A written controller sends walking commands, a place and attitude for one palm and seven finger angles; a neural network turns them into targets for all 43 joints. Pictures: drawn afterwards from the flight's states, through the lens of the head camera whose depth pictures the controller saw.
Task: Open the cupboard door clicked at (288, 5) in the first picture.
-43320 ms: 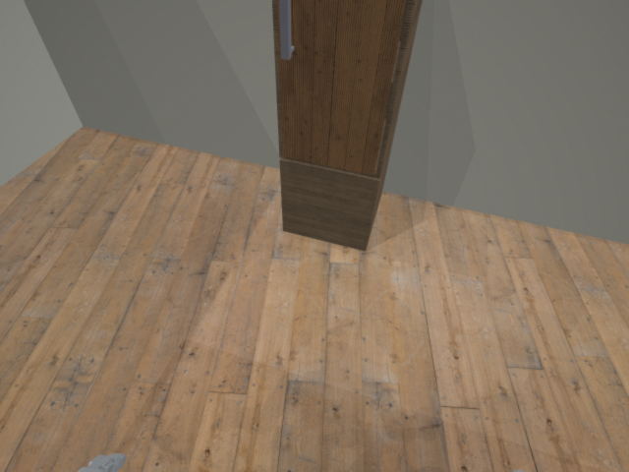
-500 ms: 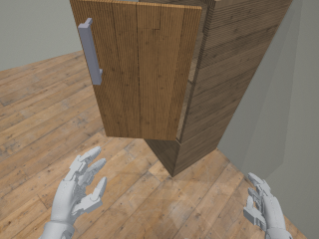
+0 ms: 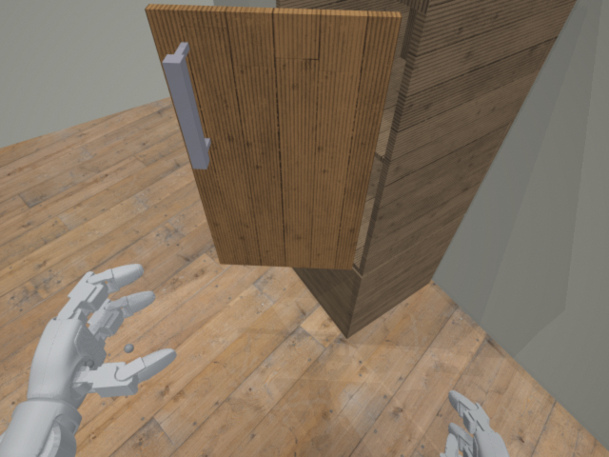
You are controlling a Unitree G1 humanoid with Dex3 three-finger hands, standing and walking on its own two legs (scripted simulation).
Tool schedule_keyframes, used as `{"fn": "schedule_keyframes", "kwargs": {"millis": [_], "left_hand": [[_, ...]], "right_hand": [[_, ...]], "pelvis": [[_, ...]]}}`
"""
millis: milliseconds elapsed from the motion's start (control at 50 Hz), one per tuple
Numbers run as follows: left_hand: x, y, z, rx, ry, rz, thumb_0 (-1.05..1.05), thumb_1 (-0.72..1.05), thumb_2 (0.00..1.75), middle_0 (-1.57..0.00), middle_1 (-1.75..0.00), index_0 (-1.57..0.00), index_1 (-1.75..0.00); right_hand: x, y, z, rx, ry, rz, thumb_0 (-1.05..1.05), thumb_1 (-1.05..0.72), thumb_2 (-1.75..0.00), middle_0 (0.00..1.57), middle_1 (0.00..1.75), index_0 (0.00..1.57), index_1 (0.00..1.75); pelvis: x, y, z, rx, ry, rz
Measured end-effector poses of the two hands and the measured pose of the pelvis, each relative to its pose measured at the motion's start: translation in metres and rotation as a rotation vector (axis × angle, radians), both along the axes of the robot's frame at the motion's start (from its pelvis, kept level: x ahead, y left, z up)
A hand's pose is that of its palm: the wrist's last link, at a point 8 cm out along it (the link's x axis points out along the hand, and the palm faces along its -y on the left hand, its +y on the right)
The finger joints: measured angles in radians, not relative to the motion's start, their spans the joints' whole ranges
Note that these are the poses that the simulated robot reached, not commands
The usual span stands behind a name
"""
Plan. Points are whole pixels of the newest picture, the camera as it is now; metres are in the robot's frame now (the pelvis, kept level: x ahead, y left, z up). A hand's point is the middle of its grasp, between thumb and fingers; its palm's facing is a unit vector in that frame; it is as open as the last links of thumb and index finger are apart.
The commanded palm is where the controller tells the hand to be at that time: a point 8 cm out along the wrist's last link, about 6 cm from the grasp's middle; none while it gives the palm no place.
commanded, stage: raise the hand with hooked fingers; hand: left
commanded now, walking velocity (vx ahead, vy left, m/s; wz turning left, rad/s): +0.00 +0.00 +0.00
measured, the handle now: (192, 109) +0.56 +0.20 +0.16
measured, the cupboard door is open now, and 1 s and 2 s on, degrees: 54 54 54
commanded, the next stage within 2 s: move the hooked fingers beside the handle in 1.22 s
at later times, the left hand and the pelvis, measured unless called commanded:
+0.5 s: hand (72, 277) +0.27 +0.26 +0.15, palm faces +0.08 -1.00 -0.05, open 13.8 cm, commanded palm +0.24 +0.30 +0.15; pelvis +0.01 -0.01 +0.02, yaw +1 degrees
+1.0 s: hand (74, 241) +0.29 +0.26 +0.17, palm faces +0.06 -1.00 -0.02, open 13.9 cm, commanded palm +0.27 +0.30 +0.18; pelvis +0.01 -0.02 +0.03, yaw +0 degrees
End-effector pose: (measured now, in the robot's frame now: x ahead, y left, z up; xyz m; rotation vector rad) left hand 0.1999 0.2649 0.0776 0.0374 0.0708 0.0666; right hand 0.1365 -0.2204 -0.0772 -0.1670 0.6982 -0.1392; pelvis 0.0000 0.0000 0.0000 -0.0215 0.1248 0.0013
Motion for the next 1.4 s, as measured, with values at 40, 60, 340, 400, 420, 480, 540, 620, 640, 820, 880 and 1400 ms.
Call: {"fn": "schedule_keyframes", "kwargs": {"millis": [40,60,340,400,420,480,540,620,640,820,880,1400], "left_hand": [[-0.002,0.011,0.012,0.03,-0.061,0.047,0.01,0.03,0.53,-0.27,-0.86,-0.27,-0.86],[-0.002,0.014,0.017,0.043,-0.087,0.055,0.01,0.01,0.52,-0.27,-0.88,-0.27,-0.87],[0.033,0.031,0.052,0.038,-0.126,-0.015,0.0,-0.32,0.38,-0.3,-1.09,-0.29,-1.08],[0.037,0.043,0.068,0.035,-0.164,0.028,0.0,-0.38,0.35,-0.3,-1.13,-0.3,-1.12],[0.038,0.046,0.07,0.032,-0.159,0.032,0.0,-0.4,0.35,-0.3,-1.14,-0.3,-1.13],[0.042,0.049,0.071,0.023,-0.107,0.018,0.0,-0.44,0.33,-0.3,-1.16,-0.3,-1.16],[0.046,0.047,0.071,0.022,-0.061,-0.008,0.0,-0.46,0.32,-0.3,-1.18,-0.3,-1.18],[0.052,0.05,0.085,0.035,-0.098,-0.001,-0.01,-0.48,0.31,-0.31,-1.19,-0.3,-1.19],[0.053,0.052,0.091,0.038,-0.121,0.007,-0.01,-0.49,0.31,-0.31,-1.19,-0.3,-1.19],[0.076,0.065,0.114,0.019,-0.112,0.003,-0.01,-0.5,0.31,-0.3,-1.2,-0.3,-1.19],[0.078,0.056,0.102,0.005,-0.056,-0.036,-0.01,-0.5,0.3,-0.3,-1.2,-0.3,-1.19],[0.065,0.054,0.102,0.011,-0.114,0.022,-0.01,-0.5,0.3,-0.31,-1.2,-0.31,-1.2]], "right_hand": [[-0.004,-0.008,0.003,-0.031,0.013,0.009,0.02,-0.9,-0.9,0.21,0.3,0.2,0.3],[-0.004,-0.012,0.004,-0.045,0.017,0.016,0.02,-0.9,-0.9,0.21,0.3,0.2,0.3],[0.038,-0.021,0.042,-0.085,-0.146,0.036,0.02,-0.91,-0.9,0.2,0.3,0.2,0.3],[0.047,-0.014,0.045,-0.065,-0.162,0.064,0.01,-0.91,-0.9,0.2,0.3,0.2,0.3],[0.05,-0.012,0.046,-0.059,-0.164,0.072,0.01,-0.91,-0.9,0.2,0.3,0.2,0.3],[0.055,-0.008,0.045,-0.044,-0.162,0.087,0.01,-0.91,-0.9,0.2,0.3,0.2,0.3],[0.056,-0.006,0.044,-0.039,-0.153,0.092,0.01,-0.91,-0.9,0.21,0.3,0.2,0.3],[0.052,-0.008,0.043,-0.042,-0.135,0.089,0.01,-0.9,-0.9,0.21,0.3,0.2,0.3],[0.051,-0.009,0.043,-0.043,-0.13,0.088,0.01,-0.9,-0.9,0.21,0.3,0.2,0.3],[0.034,-0.027,0.039,-0.051,-0.082,0.049,0.01,-0.9,-0.9,0.21,0.3,0.2,0.3],[0.029,-0.034,0.038,-0.054,-0.074,0.031,0.01,-0.9,-0.9,0.21,0.3,0.2,0.3],[0.03,-0.027,0.043,-0.048,-0.107,0.047,0.01,-0.91,-0.9,0.21,0.3,0.2,0.3]], "pelvis": [[0.001,0.001,0.002,-0.002,-0.007,0.005],[0.001,0.001,0.002,-0.003,-0.009,0.009],[0.008,-0.001,0.017,0.0,-0.071,0.014],[0.009,-0.003,0.02,0.001,-0.083,0.018],[0.009,-0.004,0.021,0.001,-0.087,0.02],[0.009,-0.005,0.023,0.002,-0.094,0.023],[0.009,-0.006,0.025,0.004,-0.102,0.024],[0.009,-0.009,0.028,0.007,-0.114,0.022],[0.009,-0.01,0.029,0.007,-0.118,0.022],[0.007,-0.014,0.032,0.013,-0.123,0.019],[0.007,-0.014,0.033,0.015,-0.116,0.01],[0.002,-0.016,0.035,0.018,-0.136,0.01]]}}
